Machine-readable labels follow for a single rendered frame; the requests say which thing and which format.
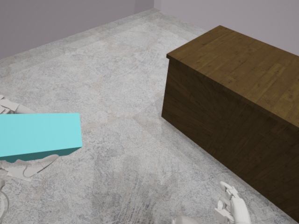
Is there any robot right hand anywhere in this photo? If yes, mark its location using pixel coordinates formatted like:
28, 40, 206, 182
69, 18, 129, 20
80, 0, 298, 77
214, 181, 251, 224

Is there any table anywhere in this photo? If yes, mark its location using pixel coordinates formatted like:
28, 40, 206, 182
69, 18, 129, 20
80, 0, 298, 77
161, 25, 299, 223

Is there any sponge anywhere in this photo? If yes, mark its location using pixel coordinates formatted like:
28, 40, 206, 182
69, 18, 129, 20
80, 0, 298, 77
0, 113, 83, 163

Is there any robot left hand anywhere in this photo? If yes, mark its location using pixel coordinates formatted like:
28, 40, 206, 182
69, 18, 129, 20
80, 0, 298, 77
0, 95, 59, 182

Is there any robot left forearm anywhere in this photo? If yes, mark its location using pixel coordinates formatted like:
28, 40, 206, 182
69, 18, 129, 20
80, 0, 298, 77
0, 178, 9, 224

